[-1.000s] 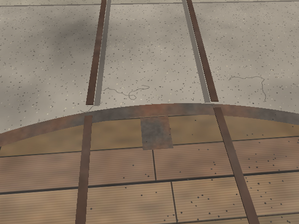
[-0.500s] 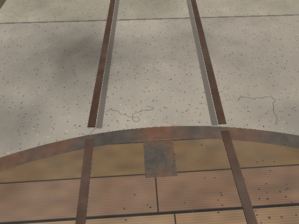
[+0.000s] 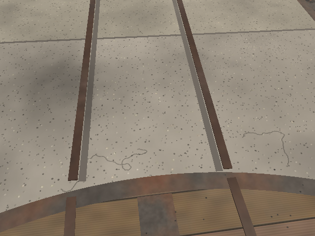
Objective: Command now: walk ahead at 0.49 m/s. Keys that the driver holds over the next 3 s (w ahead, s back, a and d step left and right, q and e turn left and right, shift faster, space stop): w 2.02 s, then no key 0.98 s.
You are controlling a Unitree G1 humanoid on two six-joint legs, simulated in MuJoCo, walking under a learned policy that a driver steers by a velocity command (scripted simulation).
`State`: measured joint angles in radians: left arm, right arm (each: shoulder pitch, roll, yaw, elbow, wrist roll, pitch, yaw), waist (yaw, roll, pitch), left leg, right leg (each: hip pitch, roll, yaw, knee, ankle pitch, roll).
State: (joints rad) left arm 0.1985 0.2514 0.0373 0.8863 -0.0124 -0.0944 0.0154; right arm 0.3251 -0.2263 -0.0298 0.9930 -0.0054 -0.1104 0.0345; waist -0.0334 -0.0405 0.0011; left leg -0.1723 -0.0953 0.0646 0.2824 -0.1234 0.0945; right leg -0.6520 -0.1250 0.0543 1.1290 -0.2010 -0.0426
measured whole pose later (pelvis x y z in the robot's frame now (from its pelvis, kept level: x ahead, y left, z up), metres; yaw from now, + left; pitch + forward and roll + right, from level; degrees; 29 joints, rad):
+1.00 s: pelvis +0.55 -0.01 -0.01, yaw +1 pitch +1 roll +0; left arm 0.30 0.26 0.05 0.96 -0.02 -0.10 0.00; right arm 0.17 -0.24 -0.05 0.90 0.00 -0.10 0.03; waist 0.00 -0.03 0.02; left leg -0.34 -0.03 0.06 0.46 -0.15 0.06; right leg -0.43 -0.05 0.02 1.19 -0.36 -0.05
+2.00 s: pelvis +1.10 -0.02 -0.02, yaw +1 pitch +2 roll -1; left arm 0.40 0.26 0.07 1.02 -0.01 -0.05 0.01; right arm 0.00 -0.23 -0.05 0.86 0.01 -0.10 0.04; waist 0.05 0.00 0.02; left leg -0.50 0.03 0.04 0.52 -0.06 0.06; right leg 0.05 -0.01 -0.05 0.41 -0.45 0.00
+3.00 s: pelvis +1.29 -0.02 -0.01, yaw +1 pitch -1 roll +0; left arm 0.08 0.20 0.06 1.07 0.00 0.01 0.03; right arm 0.24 -0.20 -0.03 1.11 -0.01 0.00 -0.04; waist -0.01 0.00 0.04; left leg -0.11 0.01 0.05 0.50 -0.37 0.00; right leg -0.30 0.01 -0.02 0.52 -0.20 -0.02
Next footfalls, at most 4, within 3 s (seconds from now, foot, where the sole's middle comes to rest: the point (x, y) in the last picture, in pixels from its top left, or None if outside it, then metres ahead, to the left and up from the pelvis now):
0.30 right None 0.34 -0.17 -0.78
0.86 left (141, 207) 0.65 0.07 -0.78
1.42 right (186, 149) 0.96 -0.16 -0.78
1.98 left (139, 107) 1.27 0.09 -0.78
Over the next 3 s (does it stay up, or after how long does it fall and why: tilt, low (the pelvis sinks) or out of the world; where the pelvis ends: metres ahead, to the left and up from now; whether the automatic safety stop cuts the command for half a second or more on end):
stays up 1.29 -0.02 -0.01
